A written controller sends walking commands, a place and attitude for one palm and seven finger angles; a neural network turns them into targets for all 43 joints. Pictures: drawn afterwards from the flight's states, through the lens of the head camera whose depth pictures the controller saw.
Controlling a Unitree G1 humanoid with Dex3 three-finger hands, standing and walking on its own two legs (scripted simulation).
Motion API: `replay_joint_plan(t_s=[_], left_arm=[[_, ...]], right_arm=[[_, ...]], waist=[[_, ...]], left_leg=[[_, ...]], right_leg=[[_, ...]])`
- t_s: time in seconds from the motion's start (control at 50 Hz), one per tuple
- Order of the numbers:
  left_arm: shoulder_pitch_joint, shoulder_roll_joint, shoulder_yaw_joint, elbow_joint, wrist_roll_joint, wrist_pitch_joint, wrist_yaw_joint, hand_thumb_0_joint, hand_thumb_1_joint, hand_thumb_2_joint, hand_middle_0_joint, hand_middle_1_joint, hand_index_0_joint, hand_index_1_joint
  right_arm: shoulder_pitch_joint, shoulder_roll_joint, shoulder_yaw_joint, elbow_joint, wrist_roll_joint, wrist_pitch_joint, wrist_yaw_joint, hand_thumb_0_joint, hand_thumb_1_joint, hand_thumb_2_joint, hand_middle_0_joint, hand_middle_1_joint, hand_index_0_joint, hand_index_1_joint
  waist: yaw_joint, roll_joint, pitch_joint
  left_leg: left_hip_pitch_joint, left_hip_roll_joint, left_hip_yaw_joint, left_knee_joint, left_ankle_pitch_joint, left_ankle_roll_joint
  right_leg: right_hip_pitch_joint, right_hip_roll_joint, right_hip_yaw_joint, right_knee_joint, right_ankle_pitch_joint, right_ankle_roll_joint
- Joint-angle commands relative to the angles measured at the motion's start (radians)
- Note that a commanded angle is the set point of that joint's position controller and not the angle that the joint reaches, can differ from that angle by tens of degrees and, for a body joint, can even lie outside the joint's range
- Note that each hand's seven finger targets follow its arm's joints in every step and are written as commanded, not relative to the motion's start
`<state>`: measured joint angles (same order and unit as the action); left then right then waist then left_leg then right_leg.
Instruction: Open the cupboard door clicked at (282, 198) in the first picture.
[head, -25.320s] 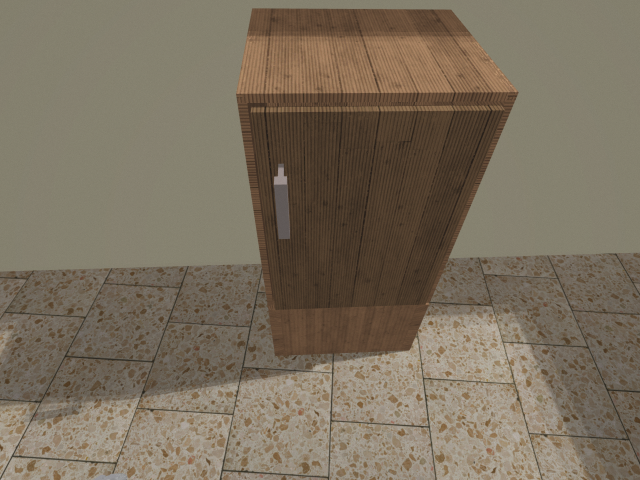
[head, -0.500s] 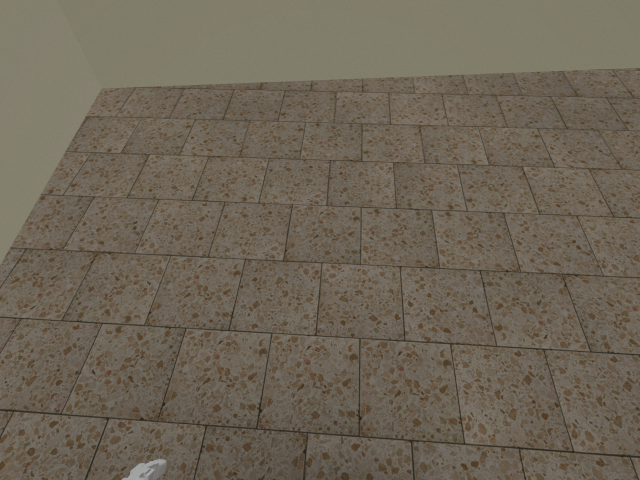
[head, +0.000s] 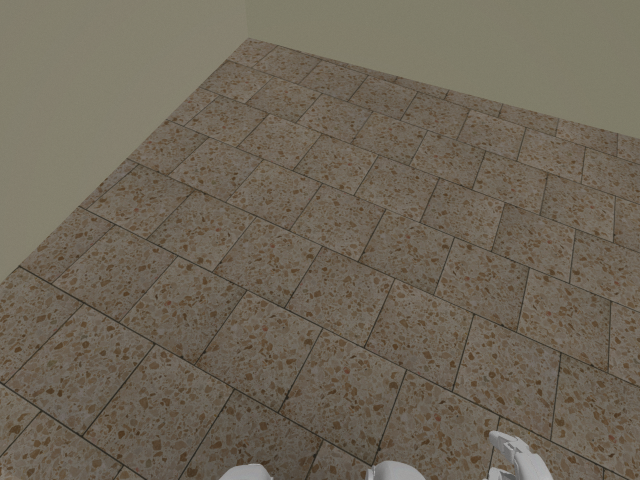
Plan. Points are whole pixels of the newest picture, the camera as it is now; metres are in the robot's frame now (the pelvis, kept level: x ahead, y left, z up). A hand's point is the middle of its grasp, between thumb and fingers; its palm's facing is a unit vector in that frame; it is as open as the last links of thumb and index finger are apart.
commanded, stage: turn to face it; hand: left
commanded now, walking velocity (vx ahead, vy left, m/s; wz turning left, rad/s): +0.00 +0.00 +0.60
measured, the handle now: out of the picture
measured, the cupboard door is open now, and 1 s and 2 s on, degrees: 43 43 43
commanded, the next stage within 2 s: none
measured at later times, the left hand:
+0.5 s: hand out of the picture +0.03 +0.15 -0.15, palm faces +0.32 -0.92 -0.24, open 7.3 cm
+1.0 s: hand out of the picture +0.03 +0.16 -0.14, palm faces +0.56 -0.77 -0.30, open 7.4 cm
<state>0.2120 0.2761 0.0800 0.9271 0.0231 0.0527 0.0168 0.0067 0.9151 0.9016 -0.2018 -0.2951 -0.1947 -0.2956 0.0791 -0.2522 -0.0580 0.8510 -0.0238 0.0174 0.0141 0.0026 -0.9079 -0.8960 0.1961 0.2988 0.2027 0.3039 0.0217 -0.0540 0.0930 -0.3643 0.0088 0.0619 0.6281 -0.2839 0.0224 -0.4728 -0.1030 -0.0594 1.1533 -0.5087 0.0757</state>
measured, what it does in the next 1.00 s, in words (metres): steps on the spot, turning left: right foot, then left foot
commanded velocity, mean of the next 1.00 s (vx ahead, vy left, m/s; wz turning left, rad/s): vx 0.00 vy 0.00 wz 0.60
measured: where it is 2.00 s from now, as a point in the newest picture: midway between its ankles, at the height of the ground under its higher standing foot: outside the picture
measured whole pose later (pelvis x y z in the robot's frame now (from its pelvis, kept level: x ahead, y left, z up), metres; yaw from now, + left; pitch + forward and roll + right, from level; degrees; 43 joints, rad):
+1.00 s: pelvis +0.05 -0.07 +0.00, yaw +36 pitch +1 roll +1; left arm 0.15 0.21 0.05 0.85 0.02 0.00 0.02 0.00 0.91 0.90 -0.20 -0.30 -0.20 -0.30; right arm 0.17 -0.25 -0.09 0.93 -0.02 0.07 0.02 0.01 -0.90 -0.90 0.20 0.30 0.21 0.30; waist -0.01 0.04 0.10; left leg -0.44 -0.03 -0.07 0.92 -0.49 -0.03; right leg -0.31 -0.06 -0.09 0.62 -0.32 -0.01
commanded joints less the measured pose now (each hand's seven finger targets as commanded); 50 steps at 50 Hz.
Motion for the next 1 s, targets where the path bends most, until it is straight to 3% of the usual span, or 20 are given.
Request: replay_joint_plan(t_s=[0.0, 0.08, 0.16, 0.2, 0.24, 0.3, 0.46, 0.52, 0.54, 0.56, 0.58, 0.62, 0.68, 0.8, 0.86, 0.88, 0.9, 0.92, 0.96, 0.98], left_arm=[[0.005, 0.048, 0.006, -0.105, -0.001, -0.026, -0.012, 0.000, 0.900, 0.900, -0.200, -0.300, -0.200, -0.300], [-0.005, 0.037, 0.001, -0.123, -0.003, -0.030, -0.010, 0.000, 0.900, 0.900, -0.200, -0.300, -0.200, -0.300], [0.122, 0.072, 0.012, -0.107, -0.004, -0.054, -0.003, 0.000, 0.900, 0.900, -0.200, -0.300, -0.200, -0.300], [0.141, 0.217, 0.032, -0.116, 0.014, -0.066, 0.011, 0.000, 0.900, 0.900, -0.200, -0.300, -0.200, -0.300], [0.054, 0.149, 0.017, -0.124, 0.003, -0.069, 0.019, 0.000, 0.900, 0.900, -0.200, -0.300, -0.200, -0.300], [-0.029, 0.089, 0.001, -0.146, 0.004, -0.068, 0.022, 0.000, 0.900, 0.900, -0.200, -0.300, -0.200, -0.300], [0.090, 0.142, 0.030, -0.083, 0.011, -0.065, 0.017, 0.000, 0.900, 0.900, -0.200, -0.300, -0.200, -0.300], [0.061, 0.151, 0.036, -0.086, -0.003, -0.061, 0.007, 0.000, 0.900, 0.900, -0.200, -0.300, -0.200, -0.300], [0.055, 0.121, 0.032, -0.107, -0.009, -0.056, 0.001, 0.000, 0.900, 0.900, -0.200, -0.300, -0.200, -0.300], [-0.010, 0.044, 0.005, -0.158, -0.013, -0.053, -0.007, 0.000, 0.900, 0.900, -0.200, -0.300, -0.200, -0.300], [-0.085, 0.056, 0.001, -0.185, 0.000, -0.038, 0.004, 0.000, 0.900, 0.900, -0.200, -0.300, -0.200, -0.300], [-0.106, 0.048, 0.006, -0.153, -0.006, -0.034, 0.005, 0.000, 0.900, 0.900, -0.200, -0.300, -0.200, -0.300], [-0.049, 0.043, 0.008, -0.109, -0.004, -0.028, -0.009, 0.000, 0.900, 0.900, -0.200, -0.300, -0.200, -0.300], [-0.044, 0.030, 0.001, -0.123, -0.011, -0.030, -0.006, 0.000, 0.900, 0.900, -0.200, -0.300, -0.200, -0.300], [0.042, 0.042, 0.006, -0.112, -0.012, -0.046, -0.005, 0.000, 0.900, 0.900, -0.200, -0.300, -0.200, -0.300], [0.082, 0.070, 0.014, -0.103, -0.010, -0.057, 0.000, 0.000, 0.900, 0.900, -0.200, -0.300, -0.200, -0.300], [0.120, 0.158, 0.032, -0.098, 0.006, -0.068, 0.011, 0.000, 0.900, 0.900, -0.200, -0.300, -0.200, -0.300], [0.113, 0.211, 0.032, -0.105, 0.010, -0.066, 0.014, 0.000, 0.900, 0.900, -0.200, -0.300, -0.200, -0.300], [0.025, 0.138, 0.020, -0.122, 0.000, -0.062, 0.025, 0.000, 0.900, 0.900, -0.200, -0.300, -0.200, -0.300], [-0.032, 0.106, 0.007, -0.132, 0.000, -0.059, 0.023, 0.000, 0.900, 0.900, -0.200, -0.300, -0.200, -0.300]], right_arm=[[0.041, -0.196, -0.048, -0.051, -0.001, -0.006, -0.017, 0.000, -0.900, -0.900, 0.200, 0.300, 0.200, 0.300], [0.044, -0.202, -0.059, -0.047, -0.005, 0.004, -0.011, 0.000, -0.900, -0.900, 0.200, 0.300, 0.200, 0.300], [-0.002, -0.178, -0.064, -0.064, 0.007, 0.013, -0.008, 0.000, -0.900, -0.900, 0.200, 0.300, 0.200, 0.300], [-0.007, -0.069, -0.049, -0.098, 0.013, 0.009, 0.002, 0.000, -0.900, -0.900, 0.200, 0.300, 0.200, 0.300], [0.000, -0.098, -0.059, -0.058, 0.006, 0.026, 0.003, 0.000, -0.900, -0.900, 0.200, 0.300, 0.200, 0.300], [0.035, -0.059, -0.043, -0.015, 0.007, 0.037, 0.019, 0.000, -0.900, -0.900, 0.200, 0.300, 0.200, 0.300], [-0.028, -0.015, -0.022, -0.023, 0.017, 0.021, 0.022, 0.000, -0.900, -0.900, 0.200, 0.300, 0.200, 0.300], [0.076, -0.059, -0.033, -0.001, 0.012, 0.012, 0.017, 0.000, -0.900, -0.900, 0.200, 0.300, 0.200, 0.300], [0.145, -0.137, -0.053, 0.010, 0.004, 0.004, 0.014, 0.000, -0.900, -0.900, 0.200, 0.300, 0.200, 0.300], [0.218, -0.243, -0.080, 0.015, -0.002, 0.004, 0.007, 0.000, -0.900, -0.900, 0.200, 0.300, 0.200, 0.300], [0.269, -0.252, -0.078, 0.043, 0.000, 0.009, -0.005, 0.000, -0.900, -0.900, 0.200, 0.300, 0.200, 0.300], [0.181, -0.210, -0.067, 0.022, -0.002, 0.004, -0.027, 0.000, -0.900, -0.900, 0.200, 0.300, 0.200, 0.300], [0.091, -0.169, -0.049, -0.004, -0.003, -0.006, -0.029, 0.000, -0.900, -0.900, 0.200, 0.300, 0.200, 0.300], [0.076, -0.185, -0.058, -0.011, -0.006, 0.004, -0.022, 0.000, -0.900, -0.900, 0.200, 0.300, 0.200, 0.300], [0.032, -0.185, -0.064, -0.025, 0.001, 0.011, -0.019, 0.000, -0.900, -0.900, 0.200, 0.300, 0.200, 0.300], [0.028, -0.159, -0.062, -0.032, 0.008, 0.010, -0.016, 0.000, -0.900, -0.900, 0.200, 0.300, 0.200, 0.300], [0.045, -0.096, -0.054, -0.044, 0.018, 0.009, -0.009, 0.000, -0.900, -0.900, 0.200, 0.300, 0.200, 0.300], [0.023, -0.082, -0.052, -0.067, 0.014, 0.008, -0.004, 0.000, -0.900, -0.900, 0.200, 0.300, 0.200, 0.300], [0.027, -0.107, -0.063, -0.034, 0.008, 0.032, -0.002, 0.000, -0.900, -0.900, 0.200, 0.300, 0.200, 0.300], [0.032, -0.088, -0.056, -0.014, 0.006, 0.037, 0.007, 0.000, -0.900, -0.900, 0.200, 0.300, 0.200, 0.300]], waist=[[-0.028, 0.202, -0.146], [-0.035, 0.214, -0.136], [0.031, 0.148, -0.165], [0.058, -0.304, -0.158], [0.005, -0.216, -0.125], [-0.039, -0.148, -0.108], [0.034, -0.163, -0.149], [-0.033, -0.096, -0.181], [-0.074, 0.077, -0.232], [-0.121, 0.375, -0.228], [-0.142, 0.280, -0.223], [-0.101, 0.312, -0.163], [-0.041, 0.211, -0.138], [-0.035, 0.212, -0.140], [0.008, 0.212, -0.153], [0.027, 0.153, -0.167], [0.042, -0.100, -0.200], [0.052, -0.256, -0.168], [0.007, -0.196, -0.112], [-0.024, -0.134, -0.081]], left_leg=[[0.133, 0.225, -0.240, -0.275, 0.295, 0.133], [0.082, 0.207, -0.285, -0.264, 0.226, 0.130], [-0.064, 0.130, -0.291, -0.117, 0.166, 0.066], [-0.305, -0.088, -0.064, 0.365, -0.348, -0.060], [-0.277, -0.006, -0.135, 0.644, -0.252, -0.060], [-0.224, 0.028, -0.070, 0.595, -0.138, -0.087], [-0.084, 0.001, 0.047, 0.106, -0.182, -0.076], [0.148, -0.011, 0.060, -0.142, 0.037, -0.048], [0.341, 0.120, -0.098, -0.201, 0.263, 0.014], [0.442, 0.392, -0.461, -0.227, 0.677, 0.167], [0.387, 0.435, -0.461, -0.235, 0.648, 0.233], [0.279, 0.332, -0.378, -0.243, 0.545, 0.193], [0.223, 0.235, -0.261, -0.250, 0.506, 0.136], [0.159, 0.205, -0.303, -0.231, 0.444, 0.132], [0.073, 0.163, -0.322, -0.159, 0.387, 0.094], [-0.009, 0.114, -0.299, -0.092, 0.279, 0.052], [-0.191, -0.008, -0.176, 0.104, -0.012, -0.022], [-0.252, -0.081, -0.080, 0.373, -0.359, -0.061], [-0.241, -0.003, -0.140, 0.632, -0.259, -0.058], [-0.236, 0.019, -0.123, 0.668, -0.181, -0.068]], right_leg=[[-0.041, 0.013, 0.039, -0.094, 0.078, 0.012], [0.061, 0.058, 0.009, -0.302, 0.079, 0.006], [0.350, 0.069, 0.005, -0.671, 0.269, -0.012], [0.431, -0.390, 0.447, -0.885, 0.412, -0.187], [0.306, -0.335, 0.356, -0.841, 0.477, -0.229], [0.295, -0.228, 0.075, -0.782, 0.625, -0.176], [0.462, -0.270, -0.021, -0.672, 0.845, -0.179], [0.343, -0.250, -0.102, -0.521, 0.756, -0.106], [0.156, -0.193, -0.144, -0.348, 0.537, -0.047], [-0.122, -0.042, -0.138, -0.124, -0.131, 0.022], [-0.158, -0.033, -0.007, -0.022, -0.174, 0.005], [-0.169, -0.030, 0.060, 0.030, -0.047, 0.007], [-0.095, -0.003, 0.047, -0.042, 0.067, 0.013], [0.071, 0.063, 0.015, -0.341, 0.073, 0.005], [0.253, 0.096, -0.010, -0.587, 0.218, -0.006], [0.384, 0.051, 0.019, -0.731, 0.310, -0.016], [0.537, -0.184, 0.248, -0.835, 0.392, -0.083], [0.461, -0.404, 0.413, -0.858, 0.541, -0.211], [0.318, -0.347, 0.333, -0.852, 0.469, -0.239], [0.290, -0.280, 0.202, -0.827, 0.488, -0.214]])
